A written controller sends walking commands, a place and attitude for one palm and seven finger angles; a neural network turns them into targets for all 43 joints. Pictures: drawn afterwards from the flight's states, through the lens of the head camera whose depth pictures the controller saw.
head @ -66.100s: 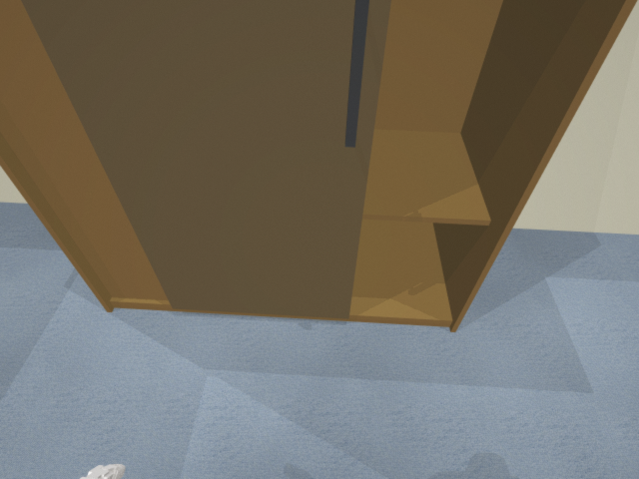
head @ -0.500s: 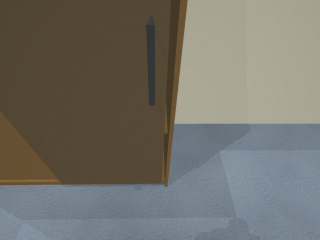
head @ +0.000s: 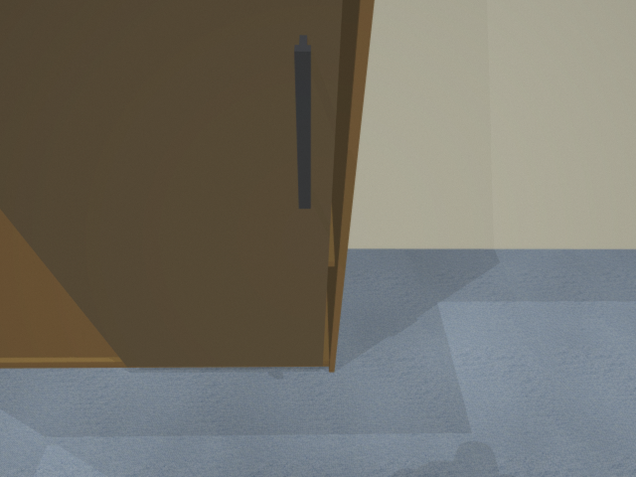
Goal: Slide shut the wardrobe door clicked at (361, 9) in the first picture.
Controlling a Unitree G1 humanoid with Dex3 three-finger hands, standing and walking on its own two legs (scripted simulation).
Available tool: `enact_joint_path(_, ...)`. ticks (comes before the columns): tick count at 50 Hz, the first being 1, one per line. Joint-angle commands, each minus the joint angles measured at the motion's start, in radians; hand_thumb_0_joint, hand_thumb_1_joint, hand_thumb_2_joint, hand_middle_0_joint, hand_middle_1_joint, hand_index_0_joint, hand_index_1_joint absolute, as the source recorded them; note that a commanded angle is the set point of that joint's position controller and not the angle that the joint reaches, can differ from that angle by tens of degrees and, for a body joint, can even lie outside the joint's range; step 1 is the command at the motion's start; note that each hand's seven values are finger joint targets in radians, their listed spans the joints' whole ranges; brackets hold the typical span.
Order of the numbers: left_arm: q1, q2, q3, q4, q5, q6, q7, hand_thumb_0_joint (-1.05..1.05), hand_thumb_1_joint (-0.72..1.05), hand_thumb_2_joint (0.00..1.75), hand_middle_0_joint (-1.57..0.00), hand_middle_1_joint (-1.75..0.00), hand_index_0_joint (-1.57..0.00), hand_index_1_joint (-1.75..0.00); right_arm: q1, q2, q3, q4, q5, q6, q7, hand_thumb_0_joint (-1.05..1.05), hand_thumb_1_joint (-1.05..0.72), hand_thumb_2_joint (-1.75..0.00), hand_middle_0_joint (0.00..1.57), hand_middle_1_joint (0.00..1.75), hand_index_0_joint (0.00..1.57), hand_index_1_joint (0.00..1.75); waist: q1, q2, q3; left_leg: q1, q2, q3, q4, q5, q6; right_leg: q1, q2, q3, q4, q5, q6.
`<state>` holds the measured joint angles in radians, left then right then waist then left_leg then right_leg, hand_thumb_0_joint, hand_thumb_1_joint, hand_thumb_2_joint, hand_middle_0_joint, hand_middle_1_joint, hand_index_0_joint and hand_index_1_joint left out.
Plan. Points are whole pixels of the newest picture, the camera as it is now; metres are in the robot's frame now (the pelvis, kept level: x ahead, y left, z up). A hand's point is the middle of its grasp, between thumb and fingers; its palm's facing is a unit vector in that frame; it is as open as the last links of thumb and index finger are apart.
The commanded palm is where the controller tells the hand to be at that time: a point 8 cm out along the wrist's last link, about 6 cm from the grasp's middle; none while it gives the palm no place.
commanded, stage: look again from close up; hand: left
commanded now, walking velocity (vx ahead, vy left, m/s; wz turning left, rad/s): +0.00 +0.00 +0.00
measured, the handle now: (304, 131) +0.56 +0.07 +0.16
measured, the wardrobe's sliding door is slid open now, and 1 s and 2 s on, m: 0.02 0.02 0.02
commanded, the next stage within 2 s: none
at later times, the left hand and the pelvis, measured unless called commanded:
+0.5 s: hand out of the picture -0.02 +0.18 -0.17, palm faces +0.04 -0.98 -0.22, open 7.4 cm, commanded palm none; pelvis -0.01 +0.00 +0.00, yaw +0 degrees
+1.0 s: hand out of the picture -0.03 +0.16 -0.18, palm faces +0.06 -0.98 -0.20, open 7.4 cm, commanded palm none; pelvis -0.01 -0.01 +0.00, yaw +1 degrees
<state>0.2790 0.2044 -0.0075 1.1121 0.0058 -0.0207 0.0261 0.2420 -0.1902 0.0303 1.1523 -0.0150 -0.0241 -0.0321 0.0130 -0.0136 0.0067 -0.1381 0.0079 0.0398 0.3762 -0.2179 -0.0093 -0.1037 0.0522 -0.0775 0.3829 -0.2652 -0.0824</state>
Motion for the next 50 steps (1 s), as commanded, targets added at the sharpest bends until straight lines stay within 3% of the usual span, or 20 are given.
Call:
enact_joint_path(1, 0.045, 0.124, 0.018, -0.026, -0.001, -0.015, 0.005, 0.0, 0.9, 0.9, -0.2, -0.3, -0.2, -0.3, 0.032, -0.125, -0.022, -0.031, 0.005, -0.01, -0.01, 0.0, -0.9, -0.9, 0.2, 0.3, 0.2, 0.3, -0.002, 0.013, 0.053, -0.033, 0.1, -0.095, -0.045, 0.13, 0.038, -0.052, -0.176, 0.157, -0.09, 0.186, 0.044)
enact_joint_path(13, 0.062, 0.116, 0.02, -0.02, 0.0, -0.019, 0.007, 0.0, 0.9, 0.9, -0.2, -0.3, -0.2, -0.3, 0.041, -0.115, -0.022, -0.028, 0.005, -0.013, -0.011, 0.0, -0.9, -0.9, 0.2, 0.3, 0.2, 0.3, 0.0, 0.003, 0.038, -0.03, 0.101, -0.093, -0.041, 0.152, 0.038, -0.039, -0.176, 0.156, -0.083, 0.234, 0.045)
enact_joint_path(28, 0.075, 0.094, 0.018, -0.014, 0.0, -0.016, 0.006, 0.0, 0.9, 0.9, -0.2, -0.3, -0.2, -0.3, 0.063, -0.092, -0.02, -0.024, 0.003, -0.008, -0.01, 0.0, -0.9, -0.9, 0.2, 0.3, 0.2, 0.3, 0.0, 0.022, 0.066, -0.045, 0.097, -0.098, -0.049, 0.112, 0.035, -0.068, -0.17, 0.155, -0.101, 0.132, 0.034)
enact_joint_path(32, 0.084, 0.091, 0.018, -0.013, 0.0, -0.016, 0.007, 0.0, 0.9, 0.9, -0.2, -0.3, -0.2, -0.3, 0.068, -0.084, -0.02, -0.022, 0.004, -0.006, -0.009, 0.0, -0.9, -0.9, 0.2, 0.3, 0.2, 0.3, 0.001, -0.001, 0.082, -0.058, 0.091, -0.093, -0.046, 0.09, 0.034, -0.078, -0.172, 0.16, -0.114, 0.1, 0.042)
enact_joint_path(38, 0.094, 0.084, 0.02, -0.014, -0.001, -0.018, 0.008, 0.0, 0.9, 0.9, -0.2, -0.3, -0.2, -0.3, 0.083, -0.077, -0.022, -0.021, 0.003, -0.007, -0.011, 0.0, -0.9, -0.9, 0.2, 0.3, 0.2, 0.3, 0.0, 0.006, 0.05, -0.048, 0.089, -0.089, -0.033, 0.112, 0.031, -0.06, -0.174, 0.157, -0.103, 0.15, 0.041)
enact_joint_path(42, 0.097, 0.077, 0.019, -0.008, 0.0, -0.016, 0.01, 0.0, 0.9, 0.9, -0.2, -0.3, -0.2, -0.3, 0.087, -0.067, -0.022, -0.019, 0.003, -0.004, -0.012, 0.0, -0.9, -0.9, 0.2, 0.3, 0.2, 0.3, 0.0, 0.008, 0.078, -0.06, 0.088, -0.087, -0.031, 0.097, 0.03, -0.078, -0.172, 0.158, -0.11, 0.123, 0.043)
enact_joint_path(50, 0.115, 0.069, 0.023, -0.008, 0.0, -0.016, 0.012, 0.0, 0.9, 0.9, -0.2, -0.3, -0.2, -0.3, 0.096, -0.056, -0.023, -0.019, 0.004, -0.003, -0.014, 0.0, -0.9, -0.9, 0.2, 0.3, 0.2, 0.3, 0.003, 0.007, 0.068, -0.063, 0.084, -0.075, -0.013, 0.105, 0.028, -0.064, -0.175, 0.156, -0.106, 0.178, 0.056)
